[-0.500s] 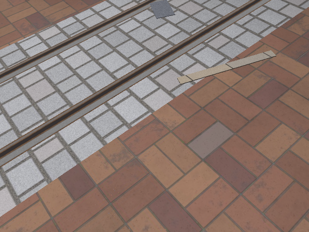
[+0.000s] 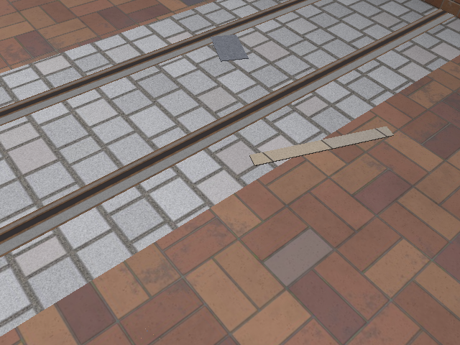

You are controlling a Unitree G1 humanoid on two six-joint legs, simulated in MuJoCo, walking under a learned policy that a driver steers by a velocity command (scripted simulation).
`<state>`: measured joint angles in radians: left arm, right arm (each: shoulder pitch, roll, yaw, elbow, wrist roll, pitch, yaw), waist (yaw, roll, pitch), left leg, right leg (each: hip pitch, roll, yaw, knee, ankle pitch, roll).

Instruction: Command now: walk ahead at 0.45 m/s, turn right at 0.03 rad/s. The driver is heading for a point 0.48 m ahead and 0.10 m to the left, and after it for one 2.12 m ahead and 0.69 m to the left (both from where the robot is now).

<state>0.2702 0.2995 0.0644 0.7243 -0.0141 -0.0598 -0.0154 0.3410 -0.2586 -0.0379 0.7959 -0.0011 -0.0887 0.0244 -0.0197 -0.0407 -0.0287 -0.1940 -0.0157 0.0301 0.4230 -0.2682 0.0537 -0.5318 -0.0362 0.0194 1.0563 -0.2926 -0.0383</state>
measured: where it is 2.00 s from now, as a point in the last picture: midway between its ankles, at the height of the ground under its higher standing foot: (233, 344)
